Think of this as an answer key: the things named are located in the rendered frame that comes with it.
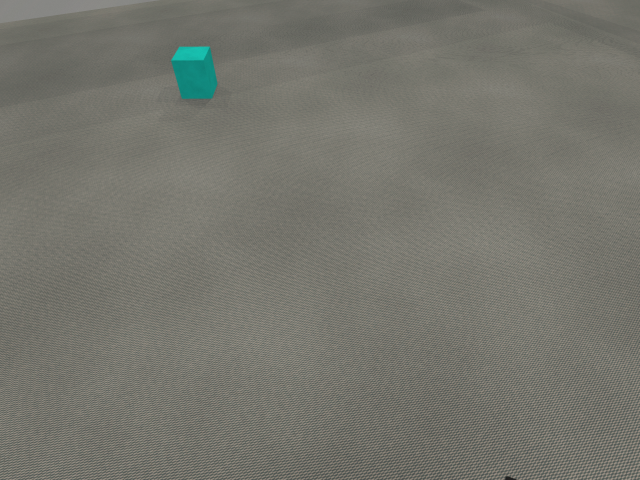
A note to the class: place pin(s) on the carton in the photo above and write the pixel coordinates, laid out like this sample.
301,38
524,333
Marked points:
195,73

